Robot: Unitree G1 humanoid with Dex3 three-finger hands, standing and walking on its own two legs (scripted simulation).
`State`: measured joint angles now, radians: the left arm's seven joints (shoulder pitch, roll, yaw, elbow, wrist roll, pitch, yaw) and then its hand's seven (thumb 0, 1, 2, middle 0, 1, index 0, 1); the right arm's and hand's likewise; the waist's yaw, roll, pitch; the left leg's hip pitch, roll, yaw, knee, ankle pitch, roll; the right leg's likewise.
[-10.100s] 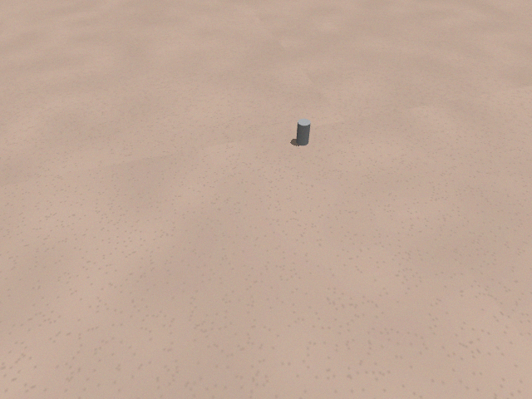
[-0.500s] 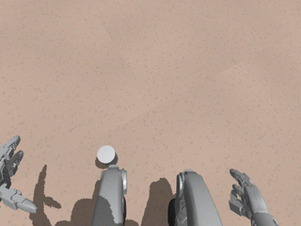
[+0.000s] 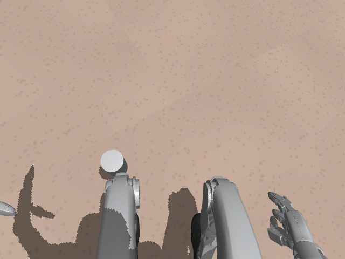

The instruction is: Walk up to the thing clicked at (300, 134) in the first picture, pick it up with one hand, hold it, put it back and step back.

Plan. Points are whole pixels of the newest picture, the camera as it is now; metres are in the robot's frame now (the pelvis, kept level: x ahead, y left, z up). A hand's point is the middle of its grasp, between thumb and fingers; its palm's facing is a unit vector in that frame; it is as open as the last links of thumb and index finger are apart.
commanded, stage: go down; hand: left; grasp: from the side
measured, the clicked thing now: (115, 164) +0.37 +0.21 -0.40
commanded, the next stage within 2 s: none
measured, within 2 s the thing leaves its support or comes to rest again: neither
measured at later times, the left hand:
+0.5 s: hand out of the picture +0.30 +0.38 -0.07, palm faces +0.10 -0.98 -0.16, open 17.4 cm
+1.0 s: hand (3, 164) +0.31 +0.39 -0.09, palm faces +0.10 -0.98 -0.15, open 17.5 cm
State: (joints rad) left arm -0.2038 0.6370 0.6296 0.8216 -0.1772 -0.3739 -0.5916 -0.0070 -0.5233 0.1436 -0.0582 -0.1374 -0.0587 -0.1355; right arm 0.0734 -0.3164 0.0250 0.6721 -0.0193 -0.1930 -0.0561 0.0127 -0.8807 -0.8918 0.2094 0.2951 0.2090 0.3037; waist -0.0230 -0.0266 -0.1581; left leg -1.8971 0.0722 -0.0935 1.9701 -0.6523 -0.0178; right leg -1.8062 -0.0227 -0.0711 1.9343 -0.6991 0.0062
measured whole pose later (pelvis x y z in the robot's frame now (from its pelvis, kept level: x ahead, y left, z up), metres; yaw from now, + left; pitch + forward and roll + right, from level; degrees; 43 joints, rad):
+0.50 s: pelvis -0.01 +0.00 -0.05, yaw -1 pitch +32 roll -6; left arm -0.30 0.71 0.69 0.86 -0.20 -0.36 -0.69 -0.01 -0.55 0.16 -0.05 -0.12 -0.04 -0.13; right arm 0.05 -0.33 0.05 0.69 -0.04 -0.20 -0.06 0.01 -0.90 -0.90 0.21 0.30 0.21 0.30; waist -0.01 -0.03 -0.13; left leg -2.03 0.07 -0.12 2.12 -0.66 -0.02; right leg -1.94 -0.02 -0.08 2.08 -0.71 0.00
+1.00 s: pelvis -0.01 +0.00 -0.07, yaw -1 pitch +32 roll -6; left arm -0.34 0.74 0.72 0.89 -0.22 -0.38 -0.72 -0.01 -0.58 0.15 -0.05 -0.12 -0.04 -0.13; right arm 0.06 -0.34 0.05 0.71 -0.04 -0.20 -0.05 0.01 -0.91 -0.90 0.21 0.30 0.21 0.30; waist -0.02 -0.04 -0.12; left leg -2.08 0.07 -0.12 2.18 -0.66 -0.02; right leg -1.99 -0.01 -0.07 2.14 -0.71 0.01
